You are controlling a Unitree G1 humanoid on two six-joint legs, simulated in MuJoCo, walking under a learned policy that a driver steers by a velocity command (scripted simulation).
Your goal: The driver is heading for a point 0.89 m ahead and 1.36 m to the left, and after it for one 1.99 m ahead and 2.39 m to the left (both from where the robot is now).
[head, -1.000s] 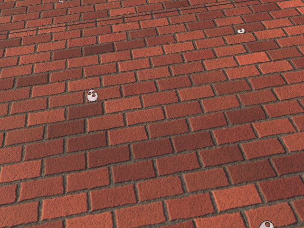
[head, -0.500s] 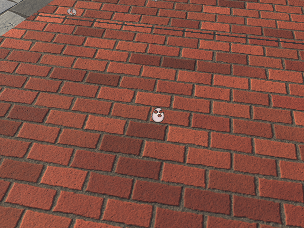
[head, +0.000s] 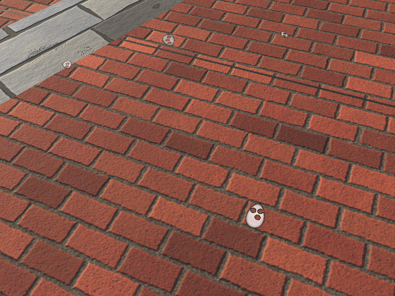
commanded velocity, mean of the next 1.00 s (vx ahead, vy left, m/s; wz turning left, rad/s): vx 0.50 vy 0.00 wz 0.60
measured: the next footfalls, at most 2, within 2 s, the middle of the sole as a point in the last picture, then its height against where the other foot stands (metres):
left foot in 0.42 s outside the picture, level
right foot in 0.96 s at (167, 233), level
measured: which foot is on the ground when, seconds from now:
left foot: up 0.00-0.40, down 0.42-0.96, up 0.98-1.00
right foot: down 0.00-0.44, up 0.46-0.94, down 0.96-1.00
